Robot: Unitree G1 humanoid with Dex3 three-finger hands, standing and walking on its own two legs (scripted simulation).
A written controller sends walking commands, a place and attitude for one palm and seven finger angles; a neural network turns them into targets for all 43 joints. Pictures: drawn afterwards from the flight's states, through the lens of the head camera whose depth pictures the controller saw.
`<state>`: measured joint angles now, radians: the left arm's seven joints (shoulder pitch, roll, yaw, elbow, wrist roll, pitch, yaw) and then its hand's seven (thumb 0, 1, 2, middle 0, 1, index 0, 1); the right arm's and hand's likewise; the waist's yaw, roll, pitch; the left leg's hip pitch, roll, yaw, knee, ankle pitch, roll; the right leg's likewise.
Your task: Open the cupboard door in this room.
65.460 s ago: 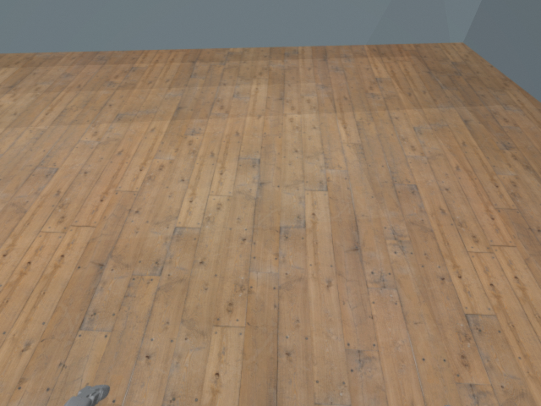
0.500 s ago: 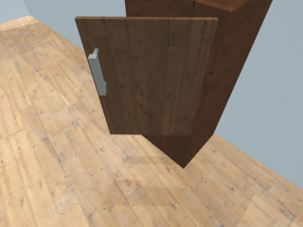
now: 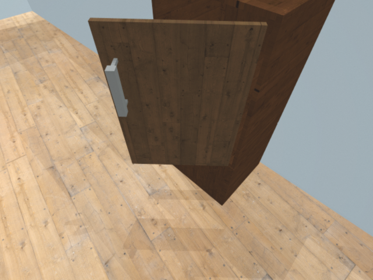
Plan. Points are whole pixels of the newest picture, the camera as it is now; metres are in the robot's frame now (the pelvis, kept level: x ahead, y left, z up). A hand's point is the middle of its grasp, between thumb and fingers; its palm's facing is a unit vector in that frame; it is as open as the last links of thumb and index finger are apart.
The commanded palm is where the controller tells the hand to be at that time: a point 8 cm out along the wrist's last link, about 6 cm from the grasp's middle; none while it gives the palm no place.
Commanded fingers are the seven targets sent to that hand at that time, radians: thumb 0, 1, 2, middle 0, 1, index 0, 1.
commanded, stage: look again from close up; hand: left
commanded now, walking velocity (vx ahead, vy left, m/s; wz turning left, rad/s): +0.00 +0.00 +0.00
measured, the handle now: (119, 88) +0.57 +0.23 +0.08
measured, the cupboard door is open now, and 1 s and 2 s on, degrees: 42 42 42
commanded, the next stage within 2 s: raise the hand with hooked fingers in 0.38 s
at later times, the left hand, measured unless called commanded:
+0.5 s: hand out of the picture +0.03 +0.17 -0.17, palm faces +0.02 -0.97 -0.24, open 7.3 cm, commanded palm +0.11 +0.22 -0.07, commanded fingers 0.00 0.85 0.88 -0.20 -0.33 -0.20 -0.33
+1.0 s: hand out of the picture +0.11 +0.20 -0.03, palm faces +0.17 -0.98 -0.03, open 9.1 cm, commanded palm +0.13 +0.25 -0.01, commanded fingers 0.00 0.27 0.63 -0.25 -0.70 -0.25 -0.70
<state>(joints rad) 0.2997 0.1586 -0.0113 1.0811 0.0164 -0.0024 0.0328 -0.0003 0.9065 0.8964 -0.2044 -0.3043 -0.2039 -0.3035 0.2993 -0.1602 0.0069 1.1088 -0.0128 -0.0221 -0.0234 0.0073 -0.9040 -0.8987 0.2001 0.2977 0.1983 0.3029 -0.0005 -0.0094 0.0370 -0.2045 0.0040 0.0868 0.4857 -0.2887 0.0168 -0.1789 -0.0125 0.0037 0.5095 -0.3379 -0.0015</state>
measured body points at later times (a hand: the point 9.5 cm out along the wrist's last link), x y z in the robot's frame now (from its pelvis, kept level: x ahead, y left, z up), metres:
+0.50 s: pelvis +0.02 -0.01 +0.00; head +0.04 -0.02 +0.45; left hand +0.03 +0.22 -0.15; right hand +0.05 -0.25 -0.16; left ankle -0.02 +0.11 -0.74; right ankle -0.04 -0.12 -0.74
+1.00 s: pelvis -0.06 -0.03 -0.07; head -0.03 -0.02 +0.38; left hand +0.10 +0.25 -0.02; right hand +0.17 -0.27 -0.11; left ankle -0.02 +0.11 -0.74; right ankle -0.04 -0.12 -0.74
